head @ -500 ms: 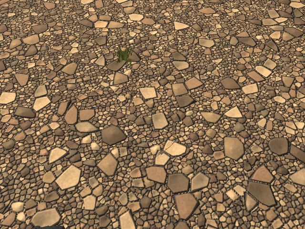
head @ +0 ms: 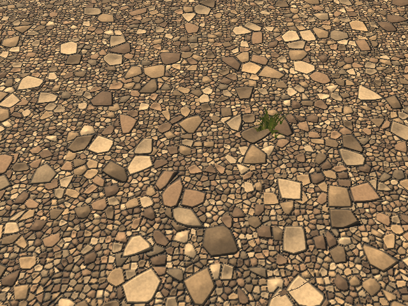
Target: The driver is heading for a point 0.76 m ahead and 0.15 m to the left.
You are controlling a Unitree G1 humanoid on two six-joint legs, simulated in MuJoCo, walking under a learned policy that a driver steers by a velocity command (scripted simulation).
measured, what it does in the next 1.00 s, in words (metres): walks ahead, turning left: left foot, then right foot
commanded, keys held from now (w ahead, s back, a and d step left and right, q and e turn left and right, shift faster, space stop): w+q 0.50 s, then w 0.42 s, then no key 0.08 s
